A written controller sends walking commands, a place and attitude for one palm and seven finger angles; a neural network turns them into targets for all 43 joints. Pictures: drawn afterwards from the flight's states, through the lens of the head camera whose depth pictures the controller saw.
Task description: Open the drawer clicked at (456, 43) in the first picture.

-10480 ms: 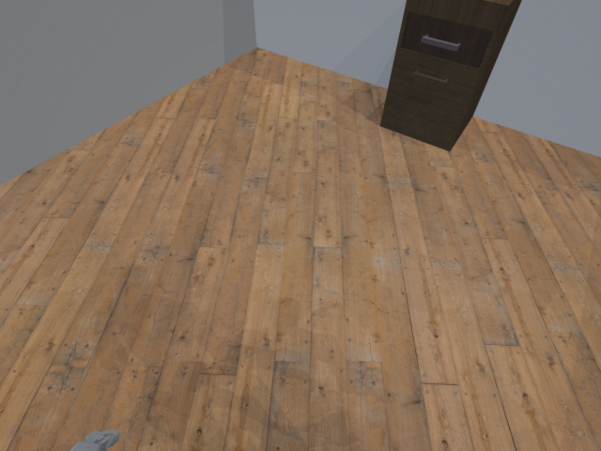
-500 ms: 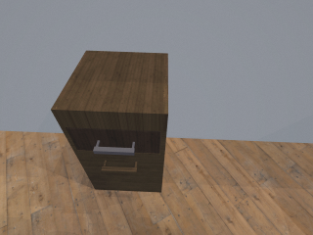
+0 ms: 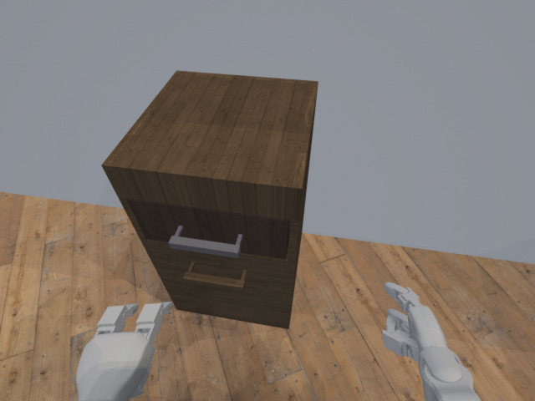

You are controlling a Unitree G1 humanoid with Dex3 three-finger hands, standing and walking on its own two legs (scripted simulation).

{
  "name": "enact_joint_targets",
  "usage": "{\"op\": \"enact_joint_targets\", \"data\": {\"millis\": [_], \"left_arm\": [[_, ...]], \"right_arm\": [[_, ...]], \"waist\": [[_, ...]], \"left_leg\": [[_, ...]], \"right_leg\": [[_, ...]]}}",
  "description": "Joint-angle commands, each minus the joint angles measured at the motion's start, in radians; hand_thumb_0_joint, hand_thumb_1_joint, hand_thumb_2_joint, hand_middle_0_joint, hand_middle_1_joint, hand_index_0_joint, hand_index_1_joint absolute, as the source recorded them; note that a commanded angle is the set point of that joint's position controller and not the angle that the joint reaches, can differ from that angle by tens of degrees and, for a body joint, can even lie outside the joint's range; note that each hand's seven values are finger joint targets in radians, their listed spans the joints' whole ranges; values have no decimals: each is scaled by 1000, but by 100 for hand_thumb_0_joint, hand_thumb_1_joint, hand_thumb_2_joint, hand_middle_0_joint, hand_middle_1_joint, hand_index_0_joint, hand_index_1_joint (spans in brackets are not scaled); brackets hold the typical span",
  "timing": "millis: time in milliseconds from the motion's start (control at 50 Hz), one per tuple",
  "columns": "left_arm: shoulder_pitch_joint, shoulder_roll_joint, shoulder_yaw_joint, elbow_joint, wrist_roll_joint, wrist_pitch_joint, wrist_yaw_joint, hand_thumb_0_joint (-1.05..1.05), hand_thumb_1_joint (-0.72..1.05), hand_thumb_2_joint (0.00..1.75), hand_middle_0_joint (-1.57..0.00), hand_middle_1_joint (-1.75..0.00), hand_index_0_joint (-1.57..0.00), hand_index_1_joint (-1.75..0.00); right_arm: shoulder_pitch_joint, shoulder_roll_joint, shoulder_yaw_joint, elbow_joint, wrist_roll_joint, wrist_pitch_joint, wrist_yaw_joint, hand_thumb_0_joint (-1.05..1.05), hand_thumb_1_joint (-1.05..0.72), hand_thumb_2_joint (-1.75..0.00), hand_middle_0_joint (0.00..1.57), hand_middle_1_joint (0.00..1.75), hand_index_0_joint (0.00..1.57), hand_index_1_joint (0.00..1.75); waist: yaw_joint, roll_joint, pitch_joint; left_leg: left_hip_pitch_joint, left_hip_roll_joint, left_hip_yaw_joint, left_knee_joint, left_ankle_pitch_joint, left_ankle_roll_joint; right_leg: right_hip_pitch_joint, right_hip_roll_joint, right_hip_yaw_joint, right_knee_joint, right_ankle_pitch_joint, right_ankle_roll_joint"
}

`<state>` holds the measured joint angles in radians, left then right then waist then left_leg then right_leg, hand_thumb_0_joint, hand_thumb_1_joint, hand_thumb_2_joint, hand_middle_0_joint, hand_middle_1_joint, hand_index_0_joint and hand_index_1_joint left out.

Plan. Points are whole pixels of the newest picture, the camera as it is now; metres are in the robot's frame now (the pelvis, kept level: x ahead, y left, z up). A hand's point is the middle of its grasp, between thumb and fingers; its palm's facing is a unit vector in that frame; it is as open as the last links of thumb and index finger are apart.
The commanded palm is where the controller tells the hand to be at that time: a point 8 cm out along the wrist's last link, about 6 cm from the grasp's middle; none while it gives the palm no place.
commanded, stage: raise the hand with hooked fingers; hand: left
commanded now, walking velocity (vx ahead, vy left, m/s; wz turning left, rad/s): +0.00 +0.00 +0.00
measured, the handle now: (207, 240) +0.49 +0.25 -0.18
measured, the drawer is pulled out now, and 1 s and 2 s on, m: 0.00 0.00 0.00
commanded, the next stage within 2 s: move the hooked fingers above the handle in 1.36 s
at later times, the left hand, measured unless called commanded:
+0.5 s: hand (139, 269) +0.27 +0.25 +0.05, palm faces +0.02 -0.10 -0.99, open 12.2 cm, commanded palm +0.25 +0.25 +0.11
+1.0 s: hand (122, 216) +0.32 +0.28 +0.11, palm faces -0.01 -0.09 -1.00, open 13.8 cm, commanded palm +0.29 +0.28 +0.17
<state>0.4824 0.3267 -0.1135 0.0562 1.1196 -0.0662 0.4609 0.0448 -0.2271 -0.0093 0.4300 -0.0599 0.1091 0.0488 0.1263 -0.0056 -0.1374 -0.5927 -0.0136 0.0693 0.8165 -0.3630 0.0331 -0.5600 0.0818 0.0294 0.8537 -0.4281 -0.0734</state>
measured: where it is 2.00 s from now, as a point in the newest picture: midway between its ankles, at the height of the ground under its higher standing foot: outside the picture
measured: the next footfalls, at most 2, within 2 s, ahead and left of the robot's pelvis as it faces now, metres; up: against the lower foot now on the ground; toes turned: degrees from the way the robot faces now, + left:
none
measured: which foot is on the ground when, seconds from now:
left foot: down 0.00-1.00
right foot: down 0.00-1.00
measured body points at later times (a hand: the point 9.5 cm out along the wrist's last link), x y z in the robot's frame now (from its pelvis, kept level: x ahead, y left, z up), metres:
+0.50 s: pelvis +0.04 +0.01 +0.02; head +0.08 -0.02 +0.47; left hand +0.26 +0.25 +0.10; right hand +0.22 -0.24 -0.10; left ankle +0.03 +0.10 -0.70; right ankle +0.00 -0.08 -0.70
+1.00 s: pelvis +0.02 +0.03 +0.04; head +0.03 +0.01 +0.49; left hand +0.31 +0.28 +0.16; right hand +0.23 -0.17 -0.06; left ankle +0.03 +0.10 -0.70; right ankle +0.00 -0.08 -0.70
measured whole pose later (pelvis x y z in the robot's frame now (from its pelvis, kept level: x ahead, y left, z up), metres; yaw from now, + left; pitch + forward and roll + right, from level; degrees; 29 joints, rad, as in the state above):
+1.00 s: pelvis +0.02 +0.03 +0.04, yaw +2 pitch +3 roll -1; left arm -0.08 0.50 -0.07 0.12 0.92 -0.03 0.04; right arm 0.12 -0.22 0.01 0.56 0.02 0.17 0.01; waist 0.06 0.07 -0.05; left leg -0.30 -0.06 0.03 0.50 -0.25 0.07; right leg -0.24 0.04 0.02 0.48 -0.30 -0.03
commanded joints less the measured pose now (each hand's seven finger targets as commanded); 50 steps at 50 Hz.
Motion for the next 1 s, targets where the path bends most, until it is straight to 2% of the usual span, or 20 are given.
{"op": "enact_joint_targets", "data": {"millis": [0,80,140,200,220,240,320,340,360,440,500,560,600,620,700,740,860,900,920,980], "left_arm": [[-333,130,90,-341,-44,-46,34,0,25,62,-25,-72,-25,-72],[-242,139,83,-275,-101,-48,-50,0,15,58,-25,-78,-25,-78],[-168,196,138,-227,-116,-42,-97,0,8,55,-26,-82,-26,-82],[-146,258,207,-243,-109,-53,-101,0,1,52,-26,-87,-26,-87],[-156,274,231,-259,-101,-55,-95,0,-1,51,-27,-88,-27,-88],[-131,250,222,-273,-114,-59,-88,0,-3,50,-27,-90,-27,-90],[-181,279,275,-284,-133,-55,-64,0,-13,46,-27,-96,-27,-96],[-173,248,247,-285,-142,-50,-62,0,-15,45,-27,-98,-27,-98],[-213,267,256,-296,-140,-49,-62,0,-17,44,-28,-99,-28,-99],[-228,231,204,-293,-166,-18,-89,0,-27,40,-28,-105,-28,-105],[-296,252,195,-292,-170,3,-123,0,-34,37,-29,-110,-29,-110],[-375,293,206,-290,-152,15,-150,0,-41,34,-29,-114,-29,-114],[-418,301,209,-265,-164,30,-167,0,-45,32,-30,-117,-30,-117],[-465,319,217,-258,-152,35,-177,0,-48,31,-30,-118,-30,-118],[-565,340,214,-223,-175,59,-223,0,-50,30,-30,-120,-30,-120],[-614,321,182,-188,-177,68,-258,0,-50,30,-30,-120,-30,-120],[-779,363,173,-138,-186,50,-354,0,-50,30,-30,-120,-30,-120],[-819,372,175,-139,-207,32,-375,0,-50,30,-30,-120,-30,-120],[-851,390,188,-134,-200,21,-384,0,-50,30,-30,-120,-30,-120],[-808,370,183,-103,-215,-3,-402,0,-50,30,-30,-120,-30,-120]], "right_arm": [[-72,-89,-33,-105,-21,-35,-10,0,-90,-90,20,30,20,30],[-49,-92,-28,-82,-7,-39,-20,0,-90,-90,20,30,20,30],[-45,-86,-17,-68,6,-40,-21,0,-90,-90,20,30,20,30],[-49,-87,-14,-62,12,-46,-20,0,-90,-90,20,30,20,30],[-43,-87,-14,-56,6,-49,-14,0,-90,-90,20,30,20,30],[-42,-80,-21,-59,10,-50,-16,0,-90,-90,20,30,20,30],[-27,-98,-37,-42,8,-46,-14,0,-90,-90,20,30,20,30],[-19,-94,-47,-40,14,-45,-17,0,-90,-90,20,30,20,30],[-14,-105,-52,-33,13,-45,-13,0,-90,-90,20,30,20,30],[-3,-112,-68,-29,28,-42,-16,0,-90,-90,20,30,20,30],[-9,-119,-67,-28,36,-35,-20,0,-90,-90,20,30,20,30],[-15,-121,-64,-23,40,-29,-20,0,-90,-90,20,30,20,30],[-23,-117,-61,-26,52,-20,-28,0,-90,-90,20,30,20,30],[-28,-120,-56,-21,50,-18,-25,0,-90,-90,20,30,20,30],[-32,-113,-51,-23,69,-3,-35,0,-90,-90,20,30,20,30],[-32,-108,-47,-20,75,4,-37,0,-90,-90,20,30,20,30],[-28,-111,-32,-14,78,16,-44,0,-90,-90,20,30,20,30],[-15,-112,-31,-15,80,22,-47,0,-90,-90,20,30,20,30],[-13,-113,-29,-10,79,21,-46,0,-90,-90,20,30,20,30],[0,-113,-33,-15,80,26,-45,0,-90,-90,20,30,20,30]], "waist": [[-119,29,-142],[-113,-49,-129],[-78,-96,-138],[-46,-20,-163],[-39,-6,-205],[-38,6,-194],[-54,-33,-212],[-58,-23,-201],[-66,-15,-212],[-70,7,-209],[-75,-10,-185],[-70,20,-191],[-70,28,-151],[-68,29,-176],[-71,32,-144],[-80,31,-123],[-86,30,-106],[-93,67,-85],[-86,57,-113],[-80,59,-93]], "left_leg": [[196,-27,-108,16,159,19],[167,-31,-104,-24,194,30],[126,-36,-88,-72,229,21],[151,-37,-79,-106,281,13],[166,-36,-76,-109,318,11],[171,-33,-76,-116,337,13],[183,-31,-76,-129,365,14],[197,-28,-74,-136,373,15],[214,-27,-72,-138,388,15],[283,-16,-70,-162,443,19],[307,-10,-70,-186,472,18],[357,0,-72,-207,502,17],[360,4,-73,-232,469,16],[377,5,-74,-238,476,17],[395,8,-71,-285,446,13],[412,11,-71,-302,444,15],[446,9,-74,-347,412,15],[456,11,-80,-363,393,10],[470,11,-84,-365,391,13],[466,13,-86,-378,395,9]], "right_leg": [[-84,-48,224,-196,183,-15],[38,-53,180,-210,346,11],[166,-66,184,-215,489,28],[222,-65,176,-209,551,20],[233,-67,167,-197,579,22],[255,-71,162,-198,622,22],[267,-77,151,-207,672,30],[273,-76,140,-210,679,29],[256,-76,142,-215,676,32],[262,-69,102,-235,645,29],[265,-70,91,-253,635,31],[250,-66,72,-270,582,30],[263,-65,62,-292,539,23],[258,-63,56,-297,529,25],[304,-62,50,-338,488,21],[293,-57,34,-359,461,25],[297,-54,15,-416,393,27],[303,-54,7,-431,355,20],[298,-52,3,-436,345,23],[301,-48,-6,-445,328,20]]}}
